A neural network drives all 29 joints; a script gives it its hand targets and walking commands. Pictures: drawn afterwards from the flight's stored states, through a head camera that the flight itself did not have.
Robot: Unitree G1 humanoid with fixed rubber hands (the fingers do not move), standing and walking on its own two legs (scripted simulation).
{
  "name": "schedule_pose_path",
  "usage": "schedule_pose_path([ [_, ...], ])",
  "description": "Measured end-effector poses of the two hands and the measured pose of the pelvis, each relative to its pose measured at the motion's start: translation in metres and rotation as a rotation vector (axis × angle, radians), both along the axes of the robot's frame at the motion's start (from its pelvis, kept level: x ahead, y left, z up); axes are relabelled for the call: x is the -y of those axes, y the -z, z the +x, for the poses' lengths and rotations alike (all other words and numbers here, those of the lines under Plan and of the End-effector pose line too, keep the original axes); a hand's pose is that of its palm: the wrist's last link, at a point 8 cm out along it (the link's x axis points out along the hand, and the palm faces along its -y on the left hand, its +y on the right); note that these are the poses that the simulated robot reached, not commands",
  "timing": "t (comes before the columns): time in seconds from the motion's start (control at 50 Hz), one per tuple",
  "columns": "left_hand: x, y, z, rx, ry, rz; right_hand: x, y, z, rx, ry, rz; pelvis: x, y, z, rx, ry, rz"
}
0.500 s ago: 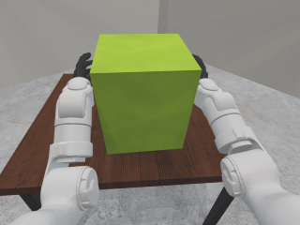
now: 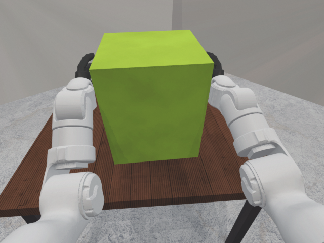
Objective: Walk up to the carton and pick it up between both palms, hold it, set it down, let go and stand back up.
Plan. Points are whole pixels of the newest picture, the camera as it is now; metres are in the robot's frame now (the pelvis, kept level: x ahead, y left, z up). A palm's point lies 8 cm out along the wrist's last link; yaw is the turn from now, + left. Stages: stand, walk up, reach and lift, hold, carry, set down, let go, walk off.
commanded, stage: reach and lift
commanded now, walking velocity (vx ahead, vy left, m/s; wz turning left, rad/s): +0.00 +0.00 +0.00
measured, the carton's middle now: (152, 96) +0.39 +0.00 +0.24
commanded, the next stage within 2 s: hold in 0.40 s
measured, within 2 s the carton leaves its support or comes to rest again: neither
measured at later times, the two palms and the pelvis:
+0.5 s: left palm (79, 74) +0.38 +0.15 +0.30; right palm (215, 71) +0.38 -0.15 +0.30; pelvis +0.00 +0.00 +0.00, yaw +0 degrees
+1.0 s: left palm (76, 73) +0.37 +0.16 +0.31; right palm (214, 68) +0.38 -0.14 +0.31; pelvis +0.00 +0.00 +0.00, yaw +0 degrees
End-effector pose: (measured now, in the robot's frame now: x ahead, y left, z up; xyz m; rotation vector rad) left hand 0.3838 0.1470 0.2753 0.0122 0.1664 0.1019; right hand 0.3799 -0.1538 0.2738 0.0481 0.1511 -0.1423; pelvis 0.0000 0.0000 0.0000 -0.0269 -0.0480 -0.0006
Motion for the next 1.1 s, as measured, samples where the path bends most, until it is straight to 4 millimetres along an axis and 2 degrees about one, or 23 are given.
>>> schedule_pose_path([
  [0.32, -0.002, -0.015, -0.003, -0.011, -0.002, -0.004, -0.002, -0.014, -0.003, -0.018, 0.000, 0.012, 0.000, 0.001, -0.002, -0.003, 0.002, -0.001],
  [0.6, -0.004, -0.031, 0.001, -0.015, 0.005, 0.002, -0.004, -0.036, 0.000, -0.028, 0.006, 0.004, -0.002, 0.001, -0.002, -0.028, 0.002, -0.005],
  [0.88, -0.006, -0.028, -0.003, -0.016, -0.009, -0.016, -0.006, -0.036, 0.000, -0.034, -0.012, -0.025, -0.001, 0.001, 0.000, -0.023, 0.003, -0.007],
  [1.1, -0.009, -0.039, -0.010, -0.006, -0.020, -0.013, -0.009, -0.042, -0.006, -0.028, -0.015, 0.003, 0.000, 0.001, -0.005, -0.026, -0.004, -0.008],
])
